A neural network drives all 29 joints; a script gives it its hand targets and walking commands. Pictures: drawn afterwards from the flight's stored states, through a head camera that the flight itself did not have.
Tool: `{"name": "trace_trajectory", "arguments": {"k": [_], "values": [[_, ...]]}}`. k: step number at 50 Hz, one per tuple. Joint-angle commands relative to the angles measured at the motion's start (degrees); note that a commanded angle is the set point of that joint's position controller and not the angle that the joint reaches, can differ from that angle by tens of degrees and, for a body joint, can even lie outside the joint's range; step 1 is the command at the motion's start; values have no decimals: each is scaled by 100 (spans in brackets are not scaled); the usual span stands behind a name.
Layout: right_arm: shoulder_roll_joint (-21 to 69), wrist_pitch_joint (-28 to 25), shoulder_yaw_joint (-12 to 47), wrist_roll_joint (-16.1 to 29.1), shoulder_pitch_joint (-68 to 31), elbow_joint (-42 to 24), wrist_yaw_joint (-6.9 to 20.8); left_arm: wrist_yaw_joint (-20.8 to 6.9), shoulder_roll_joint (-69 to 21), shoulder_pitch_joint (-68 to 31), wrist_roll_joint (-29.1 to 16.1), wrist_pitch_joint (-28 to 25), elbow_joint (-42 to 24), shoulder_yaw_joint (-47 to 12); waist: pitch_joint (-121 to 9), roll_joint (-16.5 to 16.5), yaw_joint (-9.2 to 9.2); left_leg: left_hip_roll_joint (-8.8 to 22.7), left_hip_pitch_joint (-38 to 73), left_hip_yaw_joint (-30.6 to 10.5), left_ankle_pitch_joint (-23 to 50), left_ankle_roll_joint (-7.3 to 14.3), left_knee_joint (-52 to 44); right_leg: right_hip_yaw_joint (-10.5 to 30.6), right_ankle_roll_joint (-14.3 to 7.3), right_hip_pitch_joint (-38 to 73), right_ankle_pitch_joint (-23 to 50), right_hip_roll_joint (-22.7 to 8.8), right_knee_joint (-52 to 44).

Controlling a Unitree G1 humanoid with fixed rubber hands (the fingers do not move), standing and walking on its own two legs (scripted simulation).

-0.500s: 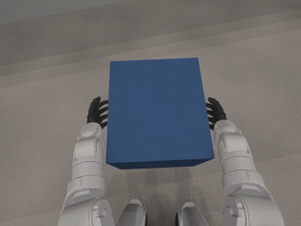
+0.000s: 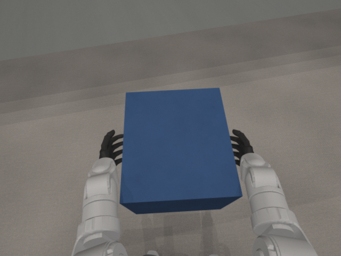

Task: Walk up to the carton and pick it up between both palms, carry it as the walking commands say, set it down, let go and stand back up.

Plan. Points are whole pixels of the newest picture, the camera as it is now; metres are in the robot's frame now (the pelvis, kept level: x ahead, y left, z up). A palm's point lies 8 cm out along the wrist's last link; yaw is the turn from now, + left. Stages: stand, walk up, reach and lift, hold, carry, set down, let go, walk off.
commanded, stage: reach and lift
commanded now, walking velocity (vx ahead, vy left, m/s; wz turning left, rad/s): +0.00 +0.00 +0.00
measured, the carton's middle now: (175, 154) +0.41 +0.04 -0.06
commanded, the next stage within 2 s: none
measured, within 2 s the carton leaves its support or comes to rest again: neither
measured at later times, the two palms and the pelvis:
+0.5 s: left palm (95, 160) +0.31 +0.20 +0.07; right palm (253, 158) +0.34 -0.14 +0.05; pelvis +0.02 +0.00 +0.03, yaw +0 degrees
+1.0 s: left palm (92, 157) +0.30 +0.19 +0.10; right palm (265, 159) +0.32 -0.15 +0.09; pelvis +0.01 +0.00 +0.04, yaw +0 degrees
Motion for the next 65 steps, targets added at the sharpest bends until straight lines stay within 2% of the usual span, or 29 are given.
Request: {"name": "trace_trajectory", "arguments": {"k": [1, 2, 3, 8, 11, 14, 16, 19, 20, 22, 24, 28, 31, 33, 34, 35, 38, 39, 43, 45, 47, 49, 52, 54, 55, 57, 59, 62, 65], "values": [[5952, -155, 2355, 771, -2369, -493, 1660, -1856, -5383, -2297, -741, 341, 658, -3385, -2470, -41, 60, -481, 2549, 89, 1732, 175, -902, 122, 1, 2583, 1632, 352, -1239], [5933, -148, 2375, 820, -2350, -566, 1675, -1839, -5410, -2252, -728, 361, 644, -3413, -2421, 76, 99, -476, 2719, 94, 1857, 167, -954, 138, -4, 2570, 1726, 337, -1281], [5904, -135, 2383, 820, -2334, -620, 1667, -1840, -5410, -2268, -786, 356, 515, -3490, -2382, -41, 52, -464, 2768, 48, 1994, 171, -984, 149, 1, 2680, 1877, 334, -1325], [5962, -176, 3094, 1281, -2463, -1651, 1658, -1768, -5421, -2099, -1029, 370, -385, -4034, -2986, 96, 207, -482, 3491, 26, 2791, 121, -1132, 211, 8, 3389, 2773, 331, -1415], [5946, -138, 3473, 1467, -2485, -2104, 1608, -1721, -5354, -2155, -1262, 411, -982, -4387, -3263, -48, 193, -489, 3684, -26, 3081, 75, -1205, 217, 40, 3723, 3142, 328, -1495], [5887, -4, 3396, 1443, -2261, -1986, 1583, -1668, -5348, -2062, -1278, 587, -962, -4465, -2662, 156, 126, -469, 3781, -56, 2744, 19, -1363, 208, 9, 3620, 2713, 303, -1638], [5947, 78, 3379, 1454, -2235, -2014, 1580, -1646, -5391, -2193, -1384, 657, -1195, -4612, -2523, 109, 40, -463, 3859, -78, 2585, 9, -1446, 180, 6, 3758, 2484, 323, -1714], [5887, 258, 3054, 1267, -2034, -1712, 1602, -1670, -5432, -2119, -1299, 905, -880, -4528, -1861, 277, -74, -446, 3892, -80, 1988, -3, -1654, 118, -36, 3661, 1850, 310, -1919], [5872, 299, 3094, 1271, -2174, -1742, 1622, -1673, -5469, -1990, -1265, 972, -668, -4394, -1734, 174, 1, -432, 3886, -76, 1842, 6, -1718, 81, -26, 3702, 1663, 313, -1988], [5794, 380, 2885, 1187, -2213, -1517, 1670, -1688, -5469, -2030, -1142, 1075, -378, -4177, -1270, 351, 33, -425, 3788, -41, 1413, 13, -1845, 75, -65, 3622, 1263, 288, -2085], [5753, 472, 2755, 1140, -2367, -1465, 1704, -1708, -5509, -1967, -1077, 1195, -6, -3962, -882, 309, 46, -419, 3756, 4, 1062, 55, -1928, 67, -75, 3591, 865, 262, -2211], [6005, 528, 3085, 1447, -2827, -1703, 1805, -1723, -5663, -2327, -1268, 1244, -345, -4098, -1167, 237, 256, -405, 4099, 0, 1221, 61, -1976, 116, -65, 3806, 937, 233, -2296], [6048, 598, 3363, 1666, -2922, -2066, 1823, -1702, -5820, -2475, -1500, 1323, -779, -4467, -1524, 316, 232, -396, 4431, -15, 1634, 7, -1999, 108, -64, 4027, 1331, 233, -2293], [6065, 656, 3502, 1767, -3049, -2156, 1831, -1690, -5818, -2538, -1608, 1383, -887, -4567, -1652, 164, 287, -379, 4553, -37, 1750, -5, -2040, 77, -23, 4102, 1368, 242, -2333], [6022, 683, 3573, 1806, -2969, -2348, 1813, -1686, -5916, -2454, -1674, 1426, -974, -4721, -1730, 222, 216, -389, 4625, -42, 1961, -23, -2034, 96, -35, 4213, 1581, 235, -2341], [6099, 697, 3708, 1899, -3043, -2507, 1810, -1685, -5941, -2474, -1738, 1452, -1097, -4824, -1932, 191, 283, -385, 4714, -42, 2044, -22, -2050, 97, -15, 4349, 1662, 246, -2337], [5969, 830, 3564, 1835, -2864, -2356, 1779, -1670, -5767, -2241, -1609, 1602, -843, -4671, -1442, 284, 317, -402, 4577, -33, 1862, -36, -2147, 135, 9, 4292, 1524, 184, -2422], [5897, 903, 3263, 1656, -2709, -2019, 1782, -1683, -5595, -2293, -1483, 1646, -734, -4487, -1146, 272, 259, -398, 4462, -27, 1498, -25, -2238, 115, 12, 4176, 1202, 178, -2503], [5743, 1042, 2715, 1339, -2538, -1506, 1777, -1737, -5420, -2334, -1262, 1754, -343, -4047, -288, 238, 119, -392, 4255, 18, 699, 28, -2435, 127, -9, 4031, 445, 95, -2765], [5718, 1051, 2641, 1277, -2669, -1484, 1787, -1781, -5447, -2446, -1279, 1756, -252, -3976, -206, 78, 77, -376, 4336, 26, 606, 56, -2466, 110, -20, 3970, 302, 130, -2811], [5721, 1037, 2606, 1278, -2818, -1538, 1803, -1812, -5486, -2549, -1286, 1736, -229, -3936, -275, 130, 36, -372, 4338, 29, 504, 60, -2455, 121, -42, 4034, 255, 136, -2795], [5708, 995, 2667, 1310, -2985, -1681, 1798, -1830, -5610, -2678, -1362, 1671, -261, -3999, -472, 104, -58, -373, 4402, -10, 673, 65, -2409, 146, -34, 4113, 447, 135, -2767], [5779, 952, 3064, 1500, -2950, -2154, 1772, -1837, -5742, -2429, -1480, 1590, -488, -4256, -1020, 93, -48, -410, 4653, -22, 1514, 44, -2292, 145, 1, 4406, 1338, 178, -2661], [5796, 912, 3237, 1601, -2916, -2425, 1745, -1825, -5806, -2399, -1569, 1545, -674, -4476, -1474, 187, -136, -423, 4773, -42, 1850, 19, -2212, 171, 9, 4601, 1744, 174, -2562], [5750, 919, 3263, 1570, -2821, -2482, 1708, -1836, -5832, -2353, -1646, 1537, -708, -4523, -1599, 36, -204, -420, 4825, -56, 2040, 13, -2191, 166, 21, 4650, 1916, 193, -2570], [5757, 887, 3396, 1641, -2677, -2718, 1652, -1831, -5856, -2227, -1693, 1519, -868, -4695, -1842, 206, -258, -429, 4861, -80, 2360, -4, -2159, 211, 12, 4830, 2313, 173, -2514], [5795, 909, 3496, 1649, -2415, -2850, 1588, -1828, -5806, -2078, -1741, 1508, -1099, -4834, -1970, 85, -311, -439, 4888, -101, 2674, -11, -2178, 199, 48, 5019, 2686, 207, -2514], [5781, 1005, 3461, 1587, -1912, -2788, 1503, -1818, -5604, -1835, -1708, 1559, -1295, -4864, -1539, 113, -344, -436, 4829, -112, 2751, -16, -2254, 233, 82, 4989, 2901, 170, -2581], [5682, 1102, 3212, 1429, -1696, -2628, 1480, -1803, -5398, -1730, -1572, 1627, -1229, -4661, -1042, 159, -394, -419, 4699, -145, 2400, -1, -2391, 239, 83, 4879, 2596, 143, -2692]]}}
